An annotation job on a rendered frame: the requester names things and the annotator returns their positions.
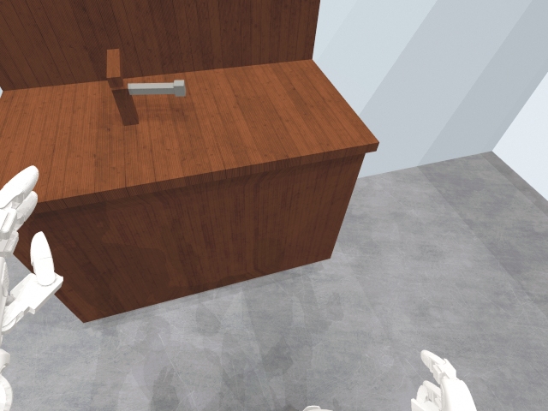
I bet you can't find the robot right hand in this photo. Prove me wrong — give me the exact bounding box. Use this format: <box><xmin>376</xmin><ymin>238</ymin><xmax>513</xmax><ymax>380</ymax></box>
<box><xmin>411</xmin><ymin>350</ymin><xmax>477</xmax><ymax>411</ymax></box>

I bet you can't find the tap lever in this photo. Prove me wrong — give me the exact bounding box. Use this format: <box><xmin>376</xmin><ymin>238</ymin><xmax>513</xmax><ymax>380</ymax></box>
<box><xmin>128</xmin><ymin>80</ymin><xmax>186</xmax><ymax>97</ymax></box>

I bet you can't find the robot left hand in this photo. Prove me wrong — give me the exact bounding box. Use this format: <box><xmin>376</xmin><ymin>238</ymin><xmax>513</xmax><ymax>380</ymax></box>
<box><xmin>0</xmin><ymin>166</ymin><xmax>63</xmax><ymax>348</ymax></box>

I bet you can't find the counter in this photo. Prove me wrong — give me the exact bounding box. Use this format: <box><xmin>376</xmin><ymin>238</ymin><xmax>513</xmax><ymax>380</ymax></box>
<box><xmin>0</xmin><ymin>0</ymin><xmax>379</xmax><ymax>323</ymax></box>

